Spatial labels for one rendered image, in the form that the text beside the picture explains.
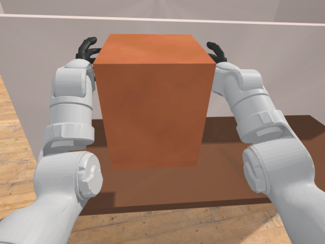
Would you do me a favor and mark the robot right forearm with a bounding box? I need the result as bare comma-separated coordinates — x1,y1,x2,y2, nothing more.
211,62,315,179

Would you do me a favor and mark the robot left forearm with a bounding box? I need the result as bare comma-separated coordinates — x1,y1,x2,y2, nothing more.
33,59,95,193

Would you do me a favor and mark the robot right hand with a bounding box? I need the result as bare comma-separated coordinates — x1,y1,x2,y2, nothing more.
207,42,227,64

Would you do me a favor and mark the robot left hand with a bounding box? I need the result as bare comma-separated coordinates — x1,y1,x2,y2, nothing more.
76,37,101,81

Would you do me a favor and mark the robot left upper arm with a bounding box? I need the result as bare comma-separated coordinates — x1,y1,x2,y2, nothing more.
0,151,103,244

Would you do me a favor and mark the carton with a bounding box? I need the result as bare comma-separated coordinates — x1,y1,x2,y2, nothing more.
93,34,216,170

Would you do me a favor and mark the table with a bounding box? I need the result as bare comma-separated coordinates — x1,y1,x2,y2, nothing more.
69,115,325,216

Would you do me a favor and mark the robot right upper arm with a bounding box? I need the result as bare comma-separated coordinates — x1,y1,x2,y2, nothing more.
243,136,325,244

